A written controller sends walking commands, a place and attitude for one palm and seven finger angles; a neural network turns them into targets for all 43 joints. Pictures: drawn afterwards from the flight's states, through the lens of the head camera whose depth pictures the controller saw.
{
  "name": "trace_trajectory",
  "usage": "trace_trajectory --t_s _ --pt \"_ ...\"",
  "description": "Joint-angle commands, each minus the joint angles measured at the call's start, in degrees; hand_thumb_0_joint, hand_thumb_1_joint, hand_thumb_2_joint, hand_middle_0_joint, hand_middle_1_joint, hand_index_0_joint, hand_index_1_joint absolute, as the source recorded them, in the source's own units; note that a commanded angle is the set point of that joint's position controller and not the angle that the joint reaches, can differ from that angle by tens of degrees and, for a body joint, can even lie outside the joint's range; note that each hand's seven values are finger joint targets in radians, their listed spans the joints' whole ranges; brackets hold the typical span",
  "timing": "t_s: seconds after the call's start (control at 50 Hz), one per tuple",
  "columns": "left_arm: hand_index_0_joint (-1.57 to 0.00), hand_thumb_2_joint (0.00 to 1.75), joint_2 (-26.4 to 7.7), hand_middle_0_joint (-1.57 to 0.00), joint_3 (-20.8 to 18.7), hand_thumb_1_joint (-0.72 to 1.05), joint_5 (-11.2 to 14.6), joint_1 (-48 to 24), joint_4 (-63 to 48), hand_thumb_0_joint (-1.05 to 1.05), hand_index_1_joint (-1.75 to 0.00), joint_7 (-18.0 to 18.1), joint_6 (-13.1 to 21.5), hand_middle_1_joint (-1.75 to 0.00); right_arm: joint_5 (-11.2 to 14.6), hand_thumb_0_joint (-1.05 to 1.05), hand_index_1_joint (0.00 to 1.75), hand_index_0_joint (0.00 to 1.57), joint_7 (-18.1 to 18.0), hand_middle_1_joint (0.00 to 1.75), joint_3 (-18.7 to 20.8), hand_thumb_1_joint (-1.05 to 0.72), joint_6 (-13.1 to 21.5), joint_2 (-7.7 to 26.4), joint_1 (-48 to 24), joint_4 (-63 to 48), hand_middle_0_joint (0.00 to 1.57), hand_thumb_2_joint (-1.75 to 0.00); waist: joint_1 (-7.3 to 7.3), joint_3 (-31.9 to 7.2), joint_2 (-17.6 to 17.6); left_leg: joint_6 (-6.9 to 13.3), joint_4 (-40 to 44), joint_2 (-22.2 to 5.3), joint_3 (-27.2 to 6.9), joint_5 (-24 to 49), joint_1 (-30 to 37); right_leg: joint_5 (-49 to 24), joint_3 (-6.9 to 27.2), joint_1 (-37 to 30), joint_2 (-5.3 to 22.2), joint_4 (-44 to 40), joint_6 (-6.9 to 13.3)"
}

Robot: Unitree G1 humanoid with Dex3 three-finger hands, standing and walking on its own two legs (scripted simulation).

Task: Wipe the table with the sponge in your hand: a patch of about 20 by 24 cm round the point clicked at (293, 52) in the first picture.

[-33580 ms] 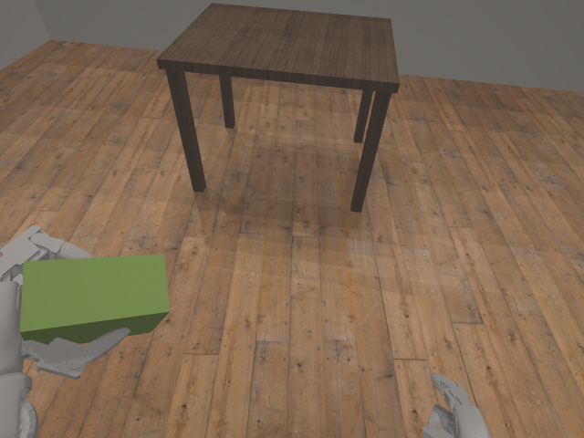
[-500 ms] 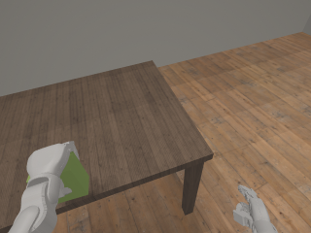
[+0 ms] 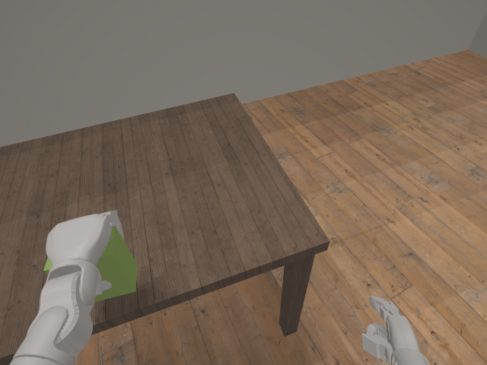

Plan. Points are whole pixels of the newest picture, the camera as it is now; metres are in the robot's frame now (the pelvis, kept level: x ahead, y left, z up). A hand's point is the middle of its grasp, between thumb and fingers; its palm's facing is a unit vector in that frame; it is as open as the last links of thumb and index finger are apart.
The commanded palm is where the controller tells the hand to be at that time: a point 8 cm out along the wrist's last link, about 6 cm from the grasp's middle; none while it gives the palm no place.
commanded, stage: move the sponge above the wiping area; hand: left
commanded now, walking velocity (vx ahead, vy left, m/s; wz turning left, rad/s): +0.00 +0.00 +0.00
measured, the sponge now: (100, 272) +0.24 +0.31 +0.00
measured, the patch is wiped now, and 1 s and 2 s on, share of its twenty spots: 0.00 0.00 0.00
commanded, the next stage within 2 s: none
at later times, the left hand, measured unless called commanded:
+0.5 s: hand (87, 245) +0.27 +0.32 +0.04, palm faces -0.01 -0.02 -1.00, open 9.9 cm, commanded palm +0.24 +0.33 +0.10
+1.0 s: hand (80, 242) +0.27 +0.34 +0.05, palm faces -0.01 -0.03 -1.00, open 9.9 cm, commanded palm +0.24 +0.33 +0.10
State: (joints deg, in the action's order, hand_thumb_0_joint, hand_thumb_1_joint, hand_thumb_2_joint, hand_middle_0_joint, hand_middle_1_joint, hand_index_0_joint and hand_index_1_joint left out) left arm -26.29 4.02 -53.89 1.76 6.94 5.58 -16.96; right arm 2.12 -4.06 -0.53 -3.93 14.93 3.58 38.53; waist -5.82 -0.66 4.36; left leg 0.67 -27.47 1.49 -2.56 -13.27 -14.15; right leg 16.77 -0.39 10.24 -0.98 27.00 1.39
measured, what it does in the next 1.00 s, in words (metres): stands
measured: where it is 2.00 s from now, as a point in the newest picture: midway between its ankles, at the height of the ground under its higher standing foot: outside the picture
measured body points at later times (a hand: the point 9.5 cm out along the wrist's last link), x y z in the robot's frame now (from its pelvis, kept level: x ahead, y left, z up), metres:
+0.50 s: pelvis +0.01 +0.00 +0.00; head +0.02 -0.03 +0.45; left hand +0.26 +0.32 +0.10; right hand +0.21 -0.24 -0.11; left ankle +0.01 +0.12 -0.74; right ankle -0.03 -0.11 -0.74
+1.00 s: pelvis +0.00 +0.01 +0.00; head +0.01 -0.02 +0.45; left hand +0.27 +0.33 +0.10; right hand +0.21 -0.22 -0.11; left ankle +0.01 +0.12 -0.74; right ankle -0.03 -0.11 -0.74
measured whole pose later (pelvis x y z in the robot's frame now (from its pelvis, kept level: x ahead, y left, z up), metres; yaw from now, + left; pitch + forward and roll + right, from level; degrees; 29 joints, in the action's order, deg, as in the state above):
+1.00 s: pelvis +0.00 +0.01 +0.00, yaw +0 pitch +2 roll -1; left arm -27.6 0.6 -53.1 -3.3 16.0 10.0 -17.0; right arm 3.2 -3.3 0.5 -4.5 14.5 4.3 39.8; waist -4.4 -2.3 4.5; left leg 1.3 -29.5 2.0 -2.7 -14.2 -17.1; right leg 17.2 -0.5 12.5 -0.6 27.8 0.7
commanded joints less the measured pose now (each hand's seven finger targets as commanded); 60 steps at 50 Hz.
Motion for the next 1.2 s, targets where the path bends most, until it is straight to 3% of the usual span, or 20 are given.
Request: trace_trajectory --t_s 0.0,0.02,0.16,0.24,0.3,0.34,0.4,0.54,0.66,0.7,0.76,0.8,0.82,0.9,0.92,1.0,1.06,1.1,1.12,1.18 --pt "-1.2 1.3 -19.4 -1.2 -14.8 0.1 -2.2 -14.0 -9.7 0.0 -1.6 5.4 -0.1 -1.6 0.1 0.0 0.3 0.2 0.0 0.3 2.8 -0.9 2.6 6.9 -9.7 -8.5 0.2 -0.9 -0.83 -13.7 2.4 1.9 1.5 1.3 -0.9 15.5 7.3 -15.7 3.6 -1.3 -1.5 -3.5 3.4" --pt "-1.2 1.3 -15.6 -1.2 -11.9 0.1 -0.7 -12.5 -9.8 0.0 -1.6 5.4 -0.5 -1.6 0.4 0.0 0.3 0.2 0.2 0.3 3.0 -0.9 2.7 6.3 -9.1 -9.0 0.2 -0.9 0.12 -13.7 1.5 2.1 1.3 1.0 -0.1 16.2 6.6 -17.6 1.7 -2.3 -0.9 -2.9 2.8" --pt "-1.2 1.3 -15.9 -1.2 -10.0 0.1 2.0 -10.1 -4.4 0.0 -1.6 0.8 -2.3 -1.6 1.2 0.0 0.3 0.2 0.1 0.3 2.8 -0.9 2.2 7.8 -8.8 -8.8 0.2 -0.9 1.74 -10.3 -4.9 2.6 0.8 1.6 0.0 13.6 3.3 -19.5 2.0 -1.9 -0.4 -3.5 1.6" --pt "-1.2 1.3 -18.2 -1.2 -10.9 0.1 0.7 -16.5 -7.1 0.0 -1.6 0.6 3.2 -1.6 0.6 0.0 0.3 0.2 -0.6 0.3 3.3 -0.9 3.5 7.4 -7.2 -8.6 0.2 -0.9 2.39 -11.8 -2.7 3.3 0.0 1.7 0.5 13.3 5.1 -18.3 2.2 -0.1 -0.5 -3.4 1.7" --pt "-1.2 1.3 -22.2 -1.2 -15.7 0.1 -1.1 -16.3 -10.4 0.0 -1.6 2.8 7.4 -1.6 -0.1 0.0 0.3 0.2 -0.7 0.3 3.9 -0.9 4.1 7.3 -6.8 -8.3 0.2 -0.9 0.9 -16.4 0.1 3.2 -1.2 1.7 -0.1 17.5 7.1 -21.4 3.5 -1.0 -1.0 -2.1 2.5" --pt "-1.2 1.3 -20.0 -1.2 -14.9 0.1 -2.1 -15.9 -9.8 0.0 -1.6 4.9 8.6 -1.6 -0.4 0.0 0.3 0.2 -0.5 0.3 4.5 -0.9 4.3 7.0 -5.4 -7.7 0.2 -0.9 1.04 -17.2 2.5 2.8 -1.6 1.0 0.0 19.4 7.7 -21.0 1.8 0.2 -0.8 -0.9 2.5" --pt "-1.2 1.3 -21.5 -1.2 -18.4 0.1 -1.4 -12.4 -5.6 0.0 -1.6 7.2 6.6 -1.6 0.1 0.0 0.3 0.2 -0.1 0.3 4.6 -0.9 3.6 7.4 -6.1 -7.2 0.2 -0.9 -0.15 -15.6 2.1 2.2 -0.9 1.0 -0.5 18.1 5.1 -19.6 2.6 0.0 -1.2 -1.0 3.0" --pt "-1.2 1.3 -15.8 -1.2 -11.3 0.1 1.4 -10.8 0.5 0.0 -1.6 5.0 -0.8 -1.6 1.4 0.0 0.3 0.2 0.6 0.3 3.9 -0.9 2.2 7.9 -7.4 -7.9 0.2 -0.9 1.07 -13.7 -3.5 2.3 0.2 0.9 0.1 14.9 2.4 -18.5 0.6 -1.2 -0.5 -1.8 1.8" --pt "-1.2 1.3 -15.7 -1.2 -9.3 0.1 0.0 -15.9 -5.4 0.0 -1.6 3.1 3.9 -1.6 0.7 0.0 0.3 0.2 0.2 0.3 3.8 -0.9 3.1 7.3 -6.3 -8.7 0.2 -0.9 2.47 -13.6 -1.4 3.1 -0.4 0.8 -0.7 14.3 4.8 -16.4 0.3 1.3 -0.6 -2.3 1.7" --pt "-1.2 1.3 -20.2 -1.2 -13.0 0.1 -1.2 -20.0 -7.4 0.0 -1.6 4.1 5.7 -1.6 0.3 0.0 0.3 0.2 -0.2 0.3 3.7 -0.9 3.3 7.3 -6.6 -8.1 0.2 -0.9 1.92 -13.9 0.2 3.0 -0.3 0.7 -1.3 14.0 5.9 -14.5 1.4 2.4 -1.2 -2.4 2.3" --pt "-1.2 1.3 -18.2 -1.2 -11.7 0.1 -2.8 -22.0 -7.0 0.0 -1.6 6.3 6.8 -1.6 0.1 0.0 0.3 0.2 -0.1 0.3 4.1 -0.9 3.6 7.0 -5.8 -7.4 0.2 -0.9 2.05 -14.6 3.8 2.5 -0.3 0.2 -1.8 14.8 7.0 -12.9 -0.1 4.0 -1.0 -1.5 2.5" --pt "-1.2 1.3 -20.9 -1.2 -15.0 0.1 -2.9 -20.6 -6.6 0.0 -1.6 7.6 6.0 -1.6 0.1 0.0 0.3 0.2 -0.1 0.3 4.1 -0.9 3.3 7.0 -6.4 -7.2 0.2 -0.9 0.72 -15.5 4.6 2.1 0.1 0.2 -2.2 15.6 7.3 -12.6 0.8 3.1 -1.6 -1.5 3.2" --pt "-1.2 1.3 -17.5 -1.2 -12.6 0.1 -2.3 -19.2 -5.8 0.0 -1.6 7.8 5.2 -1.6 0.3 0.0 0.3 0.2 0.0 0.3 4.2 -0.9 3.3 6.6 -6.2 -7.4 0.2 -0.9 1.11 -15.9 3.8 2.0 -0.1 0.1 -1.7 15.7 6.8 -13.0 -0.6 2.4 -1.2 -1.2 2.7" --pt "-1.2 1.3 -17.3 -1.2 -12.7 0.1 -0.5 -15.7 0.0 0.0 -1.6 7.1 0.3 -1.6 1.1 0.0 0.3 0.2 0.5 0.3 3.5 -0.9 2.0 7.4 -8.1 -7.2 0.2 -0.9 0.32 -13.2 1.0 1.4 1.7 0.4 -1.7 12.9 4.0 -11.5 0.2 1.2 -1.3 -2.4 2.9" --pt "-1.2 1.3 -13.1 -1.2 -8.7 0.1 0.5 -15.7 0.3 0.0 -1.6 6.3 -0.7 -1.6 1.3 0.0 0.3 0.2 0.6 0.3 3.4 -0.9 1.9 7.0 -7.7 -7.8 0.2 -0.9 1.27 -12.5 -0.6 1.7 1.8 0.2 -1.1 12.5 3.7 -11.8 -1.0 0.9 -1.0 -2.6 2.4" --pt "-1.2 1.3 -15.9 -1.2 -9.7 0.1 0.8 -13.3 1.0 0.0 -1.6 3.1 -2.6 -1.6 1.5 0.0 0.3 0.2 0.7 0.3 2.9 -0.9 1.2 8.0 -9.0 -8.4 0.2 -0.9 0.91 -12.0 -3.0 2.1 2.2 0.8 -1.4 12.0 3.3 -13.1 0.8 -0.3 -1.0 -3.5 2.4" --pt "-1.2 1.3 -13.3 -1.2 -6.5 0.1 0.1 -16.2 -4.2 0.0 -1.6 1.8 0.3 -1.6 1.1 0.0 0.3 0.2 0.7 0.3 3.1 -0.9 1.7 7.3 -7.9 -9.4 0.2 -0.9 2.09 -13.4 -2.8 2.7 1.3 0.6 -1.2 12.8 5.1 -14.0 -0.1 0.2 -0.8 -3.3 2.0" --pt "-1.2 1.3 -18.4 -1.2 -10.7 0.1 -1.1 -18.7 -6.0 0.0 -1.6 2.5 2.5 -1.6 0.6 0.0 0.3 0.2 0.3 0.3 3.0 -0.9 2.0 7.5 -7.8 -9.0 0.2 -0.9 1.49 -13.3 -1.0 2.8 1.2 0.8 -1.9 12.7 5.8 -13.1 1.5 1.1 -1.4 -3.4 2.5" --pt "-1.2 1.3 -15.8 -1.2 -8.4 0.1 -1.3 -21.2 -7.7 0.0 -1.6 3.0 3.9 -1.6 0.6 0.0 0.3 0.2 0.1 0.3 3.2 -0.9 2.3 6.8 -7.1 -9.0 0.2 -0.9 2.46 -14.0 0.8 2.9 0.7 0.6 -1.4 12.8 6.6 -13.0 0.2 1.5 -1.1 -3.0 2.3" --pt "-1.2 1.3 -19.3 -1.2 -12.2 0.1 -3.1 -23.3 -6.2 0.0 -1.6 5.5 6.0 -1.6 0.2 0.0 0.3 0.2 -0.1 0.3 3.6 -0.9 2.8 6.9 -6.1 -7.5 0.2 -0.9 1.8 -13.9 2.3 2.6 0.3 0.6 -1.4 13.5 7.2 -12.8 0.6 2.7 -1.3 -2.7 2.7"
